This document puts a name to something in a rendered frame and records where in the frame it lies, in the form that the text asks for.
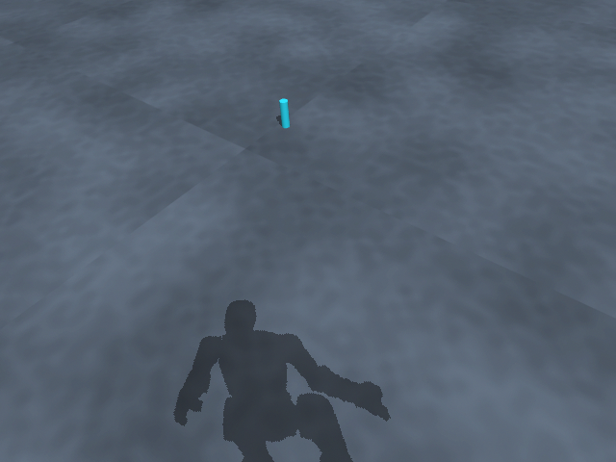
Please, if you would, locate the can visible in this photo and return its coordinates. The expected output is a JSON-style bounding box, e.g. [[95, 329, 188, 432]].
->
[[279, 98, 290, 128]]

